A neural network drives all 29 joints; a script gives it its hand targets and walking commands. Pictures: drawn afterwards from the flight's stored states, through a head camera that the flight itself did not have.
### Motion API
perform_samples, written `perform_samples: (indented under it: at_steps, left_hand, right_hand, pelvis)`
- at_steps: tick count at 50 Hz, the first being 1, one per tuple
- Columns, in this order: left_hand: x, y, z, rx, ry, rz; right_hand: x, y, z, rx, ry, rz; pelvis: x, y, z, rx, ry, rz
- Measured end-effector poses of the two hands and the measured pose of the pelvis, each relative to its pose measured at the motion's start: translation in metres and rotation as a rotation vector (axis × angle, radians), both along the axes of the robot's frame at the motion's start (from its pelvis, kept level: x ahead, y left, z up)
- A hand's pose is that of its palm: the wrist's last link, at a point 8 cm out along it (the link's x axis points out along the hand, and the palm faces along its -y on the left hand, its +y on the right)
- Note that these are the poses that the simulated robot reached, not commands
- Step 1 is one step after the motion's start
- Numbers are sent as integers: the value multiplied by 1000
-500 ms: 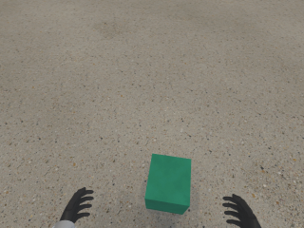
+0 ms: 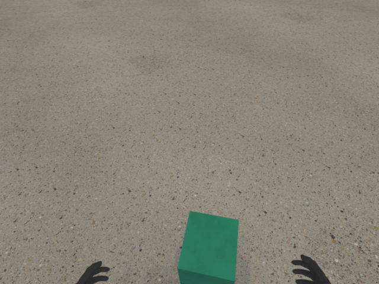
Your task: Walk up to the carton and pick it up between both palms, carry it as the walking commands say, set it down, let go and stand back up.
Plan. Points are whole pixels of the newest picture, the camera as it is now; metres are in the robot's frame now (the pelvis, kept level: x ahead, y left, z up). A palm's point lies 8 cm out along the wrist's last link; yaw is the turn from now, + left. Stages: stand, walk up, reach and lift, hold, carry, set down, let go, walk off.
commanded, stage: stand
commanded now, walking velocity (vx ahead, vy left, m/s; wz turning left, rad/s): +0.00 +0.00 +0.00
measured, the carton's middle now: (208, 252) +0.40 -0.05 -0.64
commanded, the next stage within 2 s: none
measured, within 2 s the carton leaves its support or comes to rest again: neither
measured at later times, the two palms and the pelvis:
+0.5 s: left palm out of the picture +0.09 +0.29 -0.09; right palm out of the picture +0.09 -0.28 -0.10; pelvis +0.00 +0.01 +0.01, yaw +0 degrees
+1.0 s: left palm out of the picture +0.05 +0.31 -0.10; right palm out of the picture +0.02 -0.28 -0.11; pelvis -0.03 +0.02 +0.01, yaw -1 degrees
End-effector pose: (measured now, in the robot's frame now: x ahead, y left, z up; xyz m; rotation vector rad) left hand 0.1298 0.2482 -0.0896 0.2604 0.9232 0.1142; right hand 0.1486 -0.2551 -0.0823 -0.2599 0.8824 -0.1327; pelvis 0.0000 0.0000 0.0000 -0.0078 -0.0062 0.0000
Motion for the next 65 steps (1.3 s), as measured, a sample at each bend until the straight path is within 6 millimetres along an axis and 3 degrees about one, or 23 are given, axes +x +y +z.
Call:
perform_samples:
  at_steps: [6,12,30,44,65]
  left_hand:
    - [-18,33,1,75,61,63]
    - [-26,50,5,111,79,88]
    - [-49,45,-7,67,131,74]
    - [-75,62,-11,92,205,85]
    - [-87,62,-13,103,243,76]
  right_hand:
    - [-19,-29,-3,-52,35,-49]
    - [-36,-35,-10,-71,89,-52]
    - [-73,-24,-18,-73,153,-50]
    - [-119,-24,-27,-75,253,-90]
    - [-122,-30,-27,-77,273,-95]
  pelvis:
    - [7,0,3,-2,16,9]
    - [7,2,5,2,20,5]
    - [-10,12,7,6,-1,-4]
    - [-23,17,8,10,-15,-13]
    - [-30,16,9,13,-25,-14]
